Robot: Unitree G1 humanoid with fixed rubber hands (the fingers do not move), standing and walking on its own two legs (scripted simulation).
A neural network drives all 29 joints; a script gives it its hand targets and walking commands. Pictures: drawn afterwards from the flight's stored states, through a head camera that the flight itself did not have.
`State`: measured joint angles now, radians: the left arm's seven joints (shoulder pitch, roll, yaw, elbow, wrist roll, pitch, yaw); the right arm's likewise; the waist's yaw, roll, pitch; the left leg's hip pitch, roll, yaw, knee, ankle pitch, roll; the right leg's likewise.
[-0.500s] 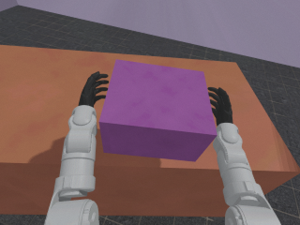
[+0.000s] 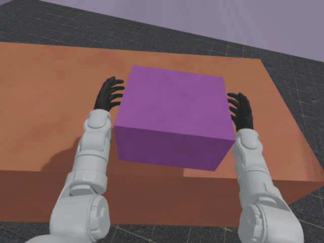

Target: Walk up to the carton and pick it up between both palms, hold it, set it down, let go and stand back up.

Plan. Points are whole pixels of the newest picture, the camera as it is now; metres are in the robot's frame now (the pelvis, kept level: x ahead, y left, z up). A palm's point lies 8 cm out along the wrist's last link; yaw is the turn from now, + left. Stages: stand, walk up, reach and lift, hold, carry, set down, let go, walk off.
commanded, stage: set down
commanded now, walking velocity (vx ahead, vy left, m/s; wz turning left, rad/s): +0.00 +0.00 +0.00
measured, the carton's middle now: (172, 117) +0.43 -0.01 +0.06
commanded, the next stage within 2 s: none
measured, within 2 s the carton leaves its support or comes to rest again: rests again in 1.48 s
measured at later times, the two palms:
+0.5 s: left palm (110, 109) +0.42 +0.16 +0.08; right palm (240, 127) +0.39 -0.19 +0.07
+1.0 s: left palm (115, 111) +0.45 +0.16 +0.05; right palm (237, 130) +0.41 -0.20 +0.04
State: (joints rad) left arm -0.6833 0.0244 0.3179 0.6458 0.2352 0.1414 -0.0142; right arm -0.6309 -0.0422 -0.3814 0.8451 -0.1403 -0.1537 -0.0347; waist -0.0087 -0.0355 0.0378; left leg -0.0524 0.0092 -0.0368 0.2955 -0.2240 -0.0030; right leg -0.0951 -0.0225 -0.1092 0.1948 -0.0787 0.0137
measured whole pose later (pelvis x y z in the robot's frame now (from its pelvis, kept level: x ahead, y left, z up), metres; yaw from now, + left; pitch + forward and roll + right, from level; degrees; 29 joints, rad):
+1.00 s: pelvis +0.02 +0.01 +0.00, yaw -1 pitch +10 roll -2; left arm -0.84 0.10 0.34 1.13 0.15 -0.20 0.01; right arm -0.73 -0.04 -0.54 1.02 -0.29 -0.29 -0.03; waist -0.04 0.02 -0.04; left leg -0.29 0.01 -0.03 0.36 -0.25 0.00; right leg -0.32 -0.03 -0.10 0.23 -0.09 0.02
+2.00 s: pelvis -0.01 +0.01 -0.01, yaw -1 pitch +21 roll -1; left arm -1.05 0.23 0.29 1.58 0.02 -0.53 0.00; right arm -0.90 -0.06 -0.65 1.22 -0.37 -0.45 -0.01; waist -0.08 0.04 -0.11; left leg -0.57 -0.01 -0.02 0.42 -0.22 0.01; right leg -0.62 -0.05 -0.09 0.32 -0.07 0.01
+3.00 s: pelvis -0.01 +0.00 -0.02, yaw -1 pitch +22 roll +0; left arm -1.06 0.25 0.38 1.55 0.09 -0.55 -0.03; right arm -0.90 -0.02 -0.73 1.16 -0.42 -0.46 0.01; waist -0.08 0.02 -0.09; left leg -0.59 -0.01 -0.02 0.42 -0.21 0.01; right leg -0.65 -0.05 -0.09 0.34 -0.07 0.01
